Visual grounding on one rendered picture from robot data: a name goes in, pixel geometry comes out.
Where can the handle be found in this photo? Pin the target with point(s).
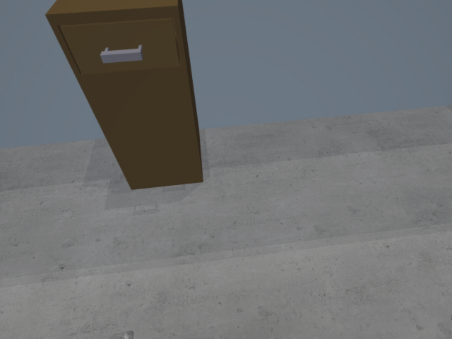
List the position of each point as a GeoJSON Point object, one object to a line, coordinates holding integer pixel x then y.
{"type": "Point", "coordinates": [122, 55]}

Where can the cabinet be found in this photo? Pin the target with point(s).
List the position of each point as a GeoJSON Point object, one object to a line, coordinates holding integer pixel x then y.
{"type": "Point", "coordinates": [148, 116]}

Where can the drawer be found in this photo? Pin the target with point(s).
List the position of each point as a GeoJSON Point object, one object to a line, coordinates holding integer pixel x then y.
{"type": "Point", "coordinates": [157, 37]}

